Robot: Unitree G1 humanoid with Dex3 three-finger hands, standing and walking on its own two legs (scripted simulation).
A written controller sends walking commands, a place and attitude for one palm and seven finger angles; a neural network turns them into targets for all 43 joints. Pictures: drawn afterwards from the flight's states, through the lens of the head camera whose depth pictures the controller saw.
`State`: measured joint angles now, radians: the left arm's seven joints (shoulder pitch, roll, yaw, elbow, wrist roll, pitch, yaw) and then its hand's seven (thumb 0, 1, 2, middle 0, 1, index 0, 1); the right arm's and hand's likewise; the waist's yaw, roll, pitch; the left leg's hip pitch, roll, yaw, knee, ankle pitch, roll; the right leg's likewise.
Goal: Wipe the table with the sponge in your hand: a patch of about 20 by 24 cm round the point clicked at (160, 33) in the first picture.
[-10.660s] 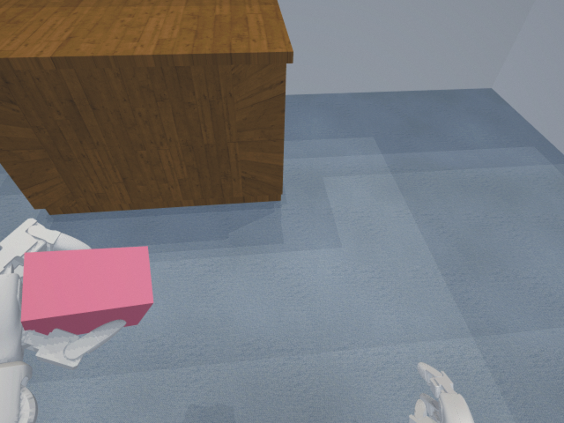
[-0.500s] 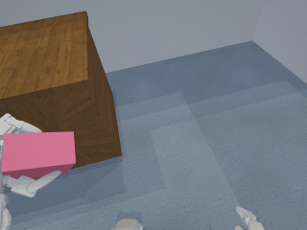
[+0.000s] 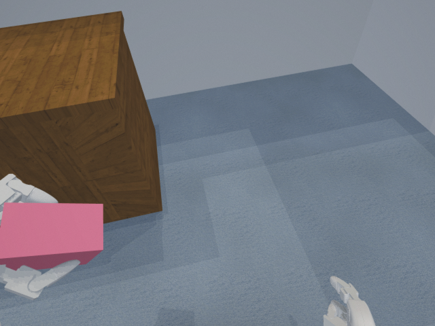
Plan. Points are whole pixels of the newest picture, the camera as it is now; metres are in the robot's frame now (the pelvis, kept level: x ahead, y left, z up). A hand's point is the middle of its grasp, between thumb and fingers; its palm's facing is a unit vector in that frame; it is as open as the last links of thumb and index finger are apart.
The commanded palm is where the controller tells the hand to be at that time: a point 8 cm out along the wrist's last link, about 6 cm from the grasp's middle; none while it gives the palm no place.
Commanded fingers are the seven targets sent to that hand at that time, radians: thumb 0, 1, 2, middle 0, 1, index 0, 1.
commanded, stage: come to a stop and stand still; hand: left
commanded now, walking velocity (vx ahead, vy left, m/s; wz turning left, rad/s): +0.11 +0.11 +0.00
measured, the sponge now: (65, 237) +0.20 +0.22 +0.15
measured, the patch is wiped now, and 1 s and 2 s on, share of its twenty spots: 0.00 0.00 0.00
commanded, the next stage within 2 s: look again from close up in 1.22 s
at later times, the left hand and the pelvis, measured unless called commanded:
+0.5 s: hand (21, 241) +0.18 +0.25 +0.19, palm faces +0.38 -0.79 -0.48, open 10.6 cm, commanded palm +0.13 +0.29 +0.19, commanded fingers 0.00 0.10 1.30 -1.20 -1.60 -1.20 -1.60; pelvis -0.03 +0.01 +0.01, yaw +0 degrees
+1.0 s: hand (7, 260) +0.16 +0.27 +0.16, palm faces +0.37 -0.82 -0.44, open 10.6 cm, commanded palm +0.11 +0.30 +0.19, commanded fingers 0.00 0.10 1.30 -1.20 -1.60 -1.20 -1.60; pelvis -0.05 +0.03 +0.01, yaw -1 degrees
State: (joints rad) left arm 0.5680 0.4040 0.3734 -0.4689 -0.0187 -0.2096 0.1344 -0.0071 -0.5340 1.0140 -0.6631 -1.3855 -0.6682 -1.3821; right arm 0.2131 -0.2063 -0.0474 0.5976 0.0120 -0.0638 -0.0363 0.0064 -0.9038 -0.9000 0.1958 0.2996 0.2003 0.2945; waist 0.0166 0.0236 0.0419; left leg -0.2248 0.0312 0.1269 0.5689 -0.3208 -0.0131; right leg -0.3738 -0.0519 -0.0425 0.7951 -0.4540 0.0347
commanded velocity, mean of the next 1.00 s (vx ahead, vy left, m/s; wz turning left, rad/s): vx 0.02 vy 0.04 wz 0.00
